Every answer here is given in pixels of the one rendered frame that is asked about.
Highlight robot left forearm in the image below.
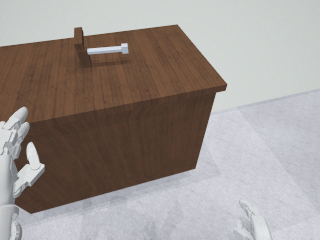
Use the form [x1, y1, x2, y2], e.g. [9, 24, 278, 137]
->
[0, 204, 23, 240]

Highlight tap lever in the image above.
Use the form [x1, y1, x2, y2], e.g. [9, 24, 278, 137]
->
[87, 43, 129, 55]

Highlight robot right hand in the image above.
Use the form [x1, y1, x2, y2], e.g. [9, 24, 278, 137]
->
[233, 198, 273, 240]

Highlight counter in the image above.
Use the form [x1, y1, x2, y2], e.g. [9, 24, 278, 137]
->
[0, 24, 228, 214]

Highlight robot left hand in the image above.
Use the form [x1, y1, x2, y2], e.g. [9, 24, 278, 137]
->
[0, 106, 45, 206]

